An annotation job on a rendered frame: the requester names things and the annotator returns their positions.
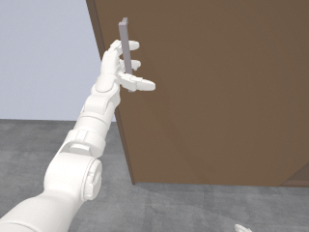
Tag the left robot hand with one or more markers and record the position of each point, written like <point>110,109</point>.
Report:
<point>112,64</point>

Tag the wardrobe door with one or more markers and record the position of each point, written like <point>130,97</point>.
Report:
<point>302,174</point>
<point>231,100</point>

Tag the handle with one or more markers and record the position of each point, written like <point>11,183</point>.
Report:
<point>125,46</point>

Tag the robot left upper arm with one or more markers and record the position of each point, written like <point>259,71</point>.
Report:
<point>71,180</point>

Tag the robot left forearm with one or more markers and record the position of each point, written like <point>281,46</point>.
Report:
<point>88,135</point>

